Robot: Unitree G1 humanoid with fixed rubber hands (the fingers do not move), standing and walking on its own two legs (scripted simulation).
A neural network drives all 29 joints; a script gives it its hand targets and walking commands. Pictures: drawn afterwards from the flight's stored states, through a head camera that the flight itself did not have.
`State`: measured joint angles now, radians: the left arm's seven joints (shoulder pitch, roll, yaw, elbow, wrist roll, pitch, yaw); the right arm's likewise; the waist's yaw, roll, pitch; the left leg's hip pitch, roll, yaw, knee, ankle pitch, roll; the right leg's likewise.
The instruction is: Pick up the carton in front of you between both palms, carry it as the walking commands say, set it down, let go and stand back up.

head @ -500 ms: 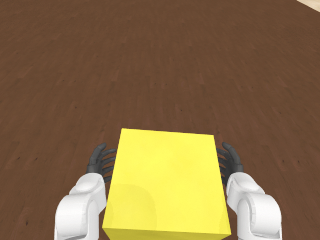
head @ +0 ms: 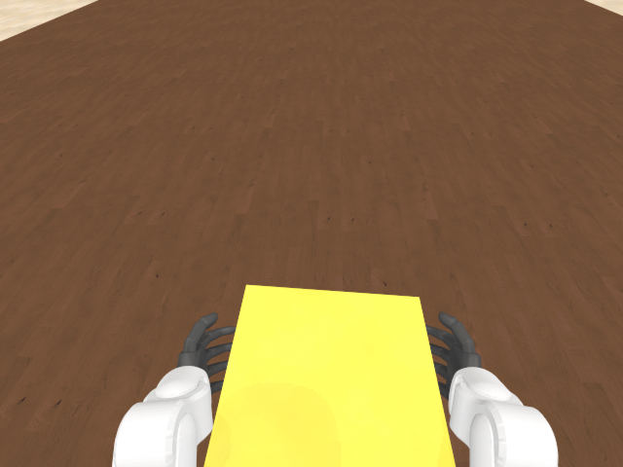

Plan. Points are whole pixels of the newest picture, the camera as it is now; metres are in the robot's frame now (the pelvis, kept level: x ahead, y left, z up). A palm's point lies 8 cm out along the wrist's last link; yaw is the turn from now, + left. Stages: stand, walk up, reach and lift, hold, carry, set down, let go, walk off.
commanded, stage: carry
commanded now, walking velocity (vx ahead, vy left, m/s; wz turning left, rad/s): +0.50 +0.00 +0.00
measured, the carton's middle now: (323, 419) +0.21 +0.00 +0.00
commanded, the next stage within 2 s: none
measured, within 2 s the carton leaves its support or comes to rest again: neither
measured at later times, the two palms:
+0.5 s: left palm (220, 191) +0.55 +0.19 +0.10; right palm (395, 194) +0.54 -0.11 +0.11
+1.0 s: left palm (270, 121) +0.88 +0.14 +0.08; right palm (393, 122) +0.89 -0.16 +0.08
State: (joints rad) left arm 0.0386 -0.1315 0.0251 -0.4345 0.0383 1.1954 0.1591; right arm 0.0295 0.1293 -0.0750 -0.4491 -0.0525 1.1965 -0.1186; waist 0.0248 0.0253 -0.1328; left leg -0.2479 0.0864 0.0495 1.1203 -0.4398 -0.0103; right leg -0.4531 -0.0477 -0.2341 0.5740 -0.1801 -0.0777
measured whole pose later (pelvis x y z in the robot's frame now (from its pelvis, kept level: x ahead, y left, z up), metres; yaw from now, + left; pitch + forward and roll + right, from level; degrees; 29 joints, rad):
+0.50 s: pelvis +0.32 +0.05 +0.01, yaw -4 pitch +4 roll -1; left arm 0.05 -0.13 0.04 -0.56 0.04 1.22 0.15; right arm 0.04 0.13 -0.04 -0.51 -0.03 1.17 -0.12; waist -0.02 -0.04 -0.13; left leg -0.38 0.07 0.24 0.50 -0.18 0.06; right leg -0.32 -0.07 -0.07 1.09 -0.41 0.00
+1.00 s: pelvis +0.65 -0.01 +0.00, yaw +0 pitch +3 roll +0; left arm 0.05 -0.13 0.02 -0.48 0.04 1.17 0.15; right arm 0.04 0.13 -0.07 -0.50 -0.05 1.18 -0.12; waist 0.03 0.02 -0.07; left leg -0.25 0.09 0.05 1.13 -0.42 -0.01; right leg -0.44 -0.05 -0.23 0.55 -0.17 -0.07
